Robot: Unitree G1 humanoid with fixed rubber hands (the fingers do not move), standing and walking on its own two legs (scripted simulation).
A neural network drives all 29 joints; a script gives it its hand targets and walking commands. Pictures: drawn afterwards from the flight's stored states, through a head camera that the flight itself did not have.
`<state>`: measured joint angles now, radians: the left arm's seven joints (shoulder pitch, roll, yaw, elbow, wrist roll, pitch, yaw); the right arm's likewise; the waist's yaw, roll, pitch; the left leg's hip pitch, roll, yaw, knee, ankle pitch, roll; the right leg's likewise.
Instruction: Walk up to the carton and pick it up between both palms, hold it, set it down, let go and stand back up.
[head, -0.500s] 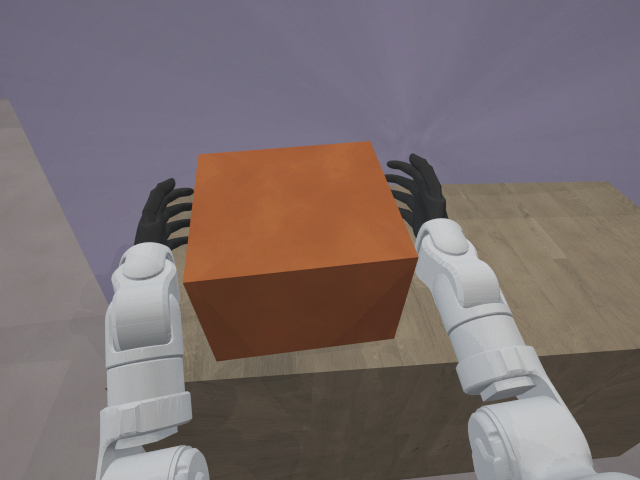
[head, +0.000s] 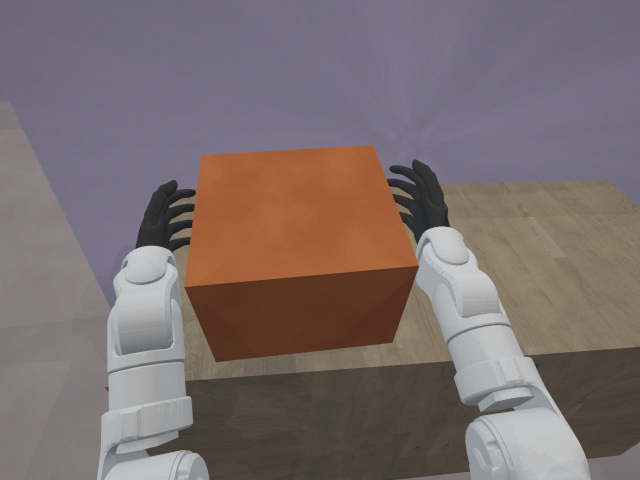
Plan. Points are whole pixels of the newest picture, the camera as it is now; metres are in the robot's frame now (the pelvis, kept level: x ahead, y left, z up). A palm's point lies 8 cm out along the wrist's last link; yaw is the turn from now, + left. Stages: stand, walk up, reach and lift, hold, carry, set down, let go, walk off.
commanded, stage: set down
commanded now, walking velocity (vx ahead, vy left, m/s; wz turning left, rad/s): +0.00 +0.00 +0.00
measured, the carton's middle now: (297, 249) +0.38 +0.01 +0.12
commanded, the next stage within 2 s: none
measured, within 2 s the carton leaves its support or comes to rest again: neither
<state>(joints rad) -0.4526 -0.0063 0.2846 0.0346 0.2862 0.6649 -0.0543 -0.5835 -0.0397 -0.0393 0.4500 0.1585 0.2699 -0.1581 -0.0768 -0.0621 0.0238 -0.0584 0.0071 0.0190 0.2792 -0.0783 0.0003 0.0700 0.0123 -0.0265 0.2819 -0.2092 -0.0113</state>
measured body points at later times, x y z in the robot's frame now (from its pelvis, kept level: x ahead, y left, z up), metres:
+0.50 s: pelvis +0.02 -0.01 +0.00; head -0.01 +0.02 +0.45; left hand +0.39 +0.18 +0.13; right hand +0.40 -0.15 +0.14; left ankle +0.06 +0.12 -0.75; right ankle -0.02 -0.11 -0.75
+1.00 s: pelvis +0.02 -0.01 +0.00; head +0.01 +0.01 +0.45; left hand +0.41 +0.17 +0.10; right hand +0.41 -0.16 +0.13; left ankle +0.06 +0.12 -0.75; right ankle -0.02 -0.11 -0.75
